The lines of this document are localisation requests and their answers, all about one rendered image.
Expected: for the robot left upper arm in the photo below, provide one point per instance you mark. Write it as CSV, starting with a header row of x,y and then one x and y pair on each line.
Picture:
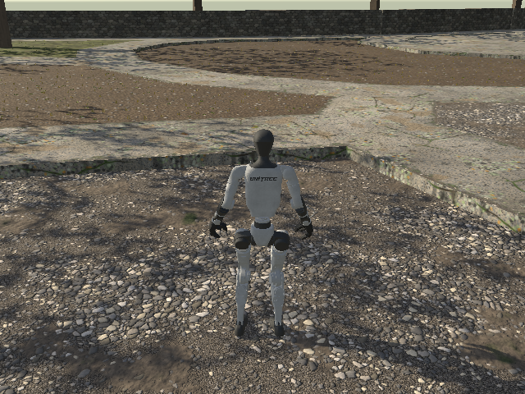
x,y
232,185

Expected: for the robot left hand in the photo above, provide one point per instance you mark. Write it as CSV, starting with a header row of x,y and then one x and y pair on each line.
x,y
213,227

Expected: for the robot right hand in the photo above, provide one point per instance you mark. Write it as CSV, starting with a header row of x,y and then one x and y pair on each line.
x,y
308,228

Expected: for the right robot shin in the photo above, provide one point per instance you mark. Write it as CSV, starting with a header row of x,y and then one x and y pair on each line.
x,y
278,296

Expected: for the robot right upper arm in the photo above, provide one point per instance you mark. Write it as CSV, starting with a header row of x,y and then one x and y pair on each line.
x,y
293,185

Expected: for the robot left thigh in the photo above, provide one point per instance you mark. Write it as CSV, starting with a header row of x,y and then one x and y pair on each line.
x,y
242,247

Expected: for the robot right forearm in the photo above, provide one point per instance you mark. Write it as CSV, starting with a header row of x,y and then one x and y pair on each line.
x,y
303,214

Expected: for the robot left forearm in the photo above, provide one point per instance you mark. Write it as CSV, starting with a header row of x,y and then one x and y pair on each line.
x,y
220,213

